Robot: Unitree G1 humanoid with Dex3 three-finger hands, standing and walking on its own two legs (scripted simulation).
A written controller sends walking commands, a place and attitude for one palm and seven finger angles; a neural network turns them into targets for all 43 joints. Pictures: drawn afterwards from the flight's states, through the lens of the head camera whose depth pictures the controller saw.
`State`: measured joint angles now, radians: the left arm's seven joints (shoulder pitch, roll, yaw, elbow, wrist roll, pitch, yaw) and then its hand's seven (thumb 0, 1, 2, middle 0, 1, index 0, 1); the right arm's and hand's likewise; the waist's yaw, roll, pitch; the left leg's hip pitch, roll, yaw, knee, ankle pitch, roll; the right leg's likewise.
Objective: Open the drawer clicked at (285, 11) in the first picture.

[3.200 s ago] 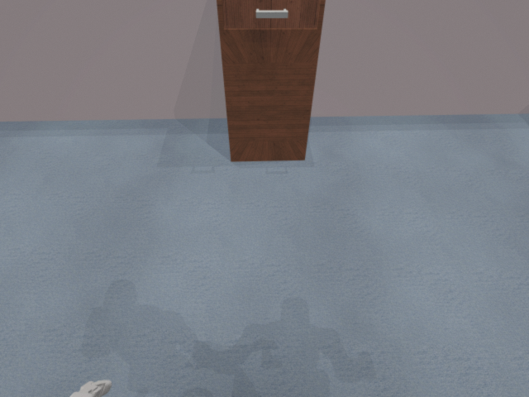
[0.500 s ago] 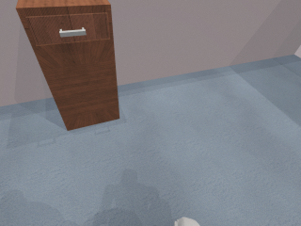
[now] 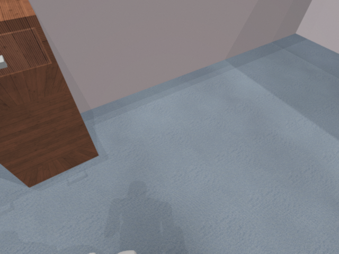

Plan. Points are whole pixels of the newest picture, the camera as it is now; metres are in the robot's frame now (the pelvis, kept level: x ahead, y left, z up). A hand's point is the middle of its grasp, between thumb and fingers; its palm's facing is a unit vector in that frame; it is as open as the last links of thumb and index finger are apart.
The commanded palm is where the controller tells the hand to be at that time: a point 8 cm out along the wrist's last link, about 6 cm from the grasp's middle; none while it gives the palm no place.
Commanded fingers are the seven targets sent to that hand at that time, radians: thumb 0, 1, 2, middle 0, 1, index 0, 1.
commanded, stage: turn to face it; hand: left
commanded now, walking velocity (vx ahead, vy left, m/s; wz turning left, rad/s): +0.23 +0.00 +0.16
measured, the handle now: out of the picture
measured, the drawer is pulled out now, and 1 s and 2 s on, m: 0.00 0.00 0.00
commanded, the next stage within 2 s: take the last steps up to it in 0.96 s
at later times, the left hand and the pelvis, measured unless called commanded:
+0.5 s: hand out of the picture +0.15 +0.25 -0.17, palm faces +0.26 -0.95 -0.19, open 7.4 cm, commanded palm none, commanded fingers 0.00 0.90 0.90 -0.20 -0.30 -0.20 -0.30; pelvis +0.12 +0.05 +0.00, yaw +11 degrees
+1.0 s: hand out of the picture +0.11 +0.19 -0.15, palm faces +0.48 -0.84 -0.25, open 7.4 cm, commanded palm none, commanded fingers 0.00 0.90 0.90 -0.20 -0.30 -0.20 -0.30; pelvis +0.15 -0.01 +0.01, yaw +28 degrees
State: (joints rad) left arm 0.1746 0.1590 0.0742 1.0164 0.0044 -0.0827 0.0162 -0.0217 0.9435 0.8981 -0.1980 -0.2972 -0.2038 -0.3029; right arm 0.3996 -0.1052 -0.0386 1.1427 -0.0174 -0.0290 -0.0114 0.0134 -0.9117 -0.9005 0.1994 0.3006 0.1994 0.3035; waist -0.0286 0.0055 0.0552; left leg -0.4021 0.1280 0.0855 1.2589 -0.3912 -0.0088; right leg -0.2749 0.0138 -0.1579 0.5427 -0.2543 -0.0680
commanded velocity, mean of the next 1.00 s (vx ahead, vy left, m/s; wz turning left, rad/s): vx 0.00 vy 0.00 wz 0.48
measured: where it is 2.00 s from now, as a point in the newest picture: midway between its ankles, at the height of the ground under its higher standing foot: (142, 239)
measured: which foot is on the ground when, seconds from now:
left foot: up 0.00-0.24, down 0.26-0.74, up 0.76-1.00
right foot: down 0.00-0.28, up 0.30-0.72, down 0.74-1.00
